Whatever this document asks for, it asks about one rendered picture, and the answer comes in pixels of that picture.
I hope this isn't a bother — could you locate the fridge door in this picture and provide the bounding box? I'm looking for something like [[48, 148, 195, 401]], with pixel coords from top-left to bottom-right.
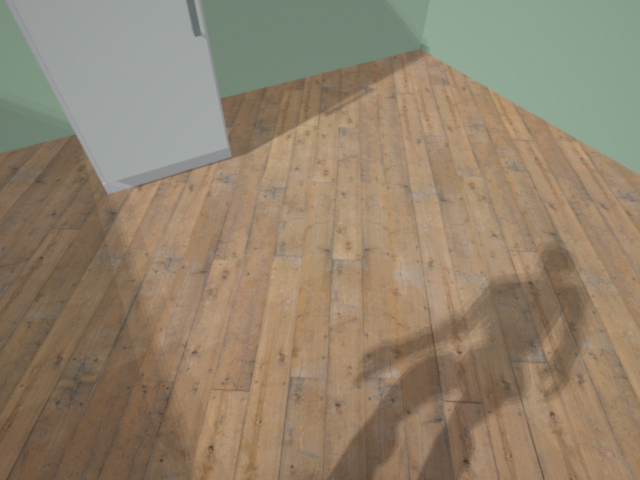
[[11, 0, 228, 184]]

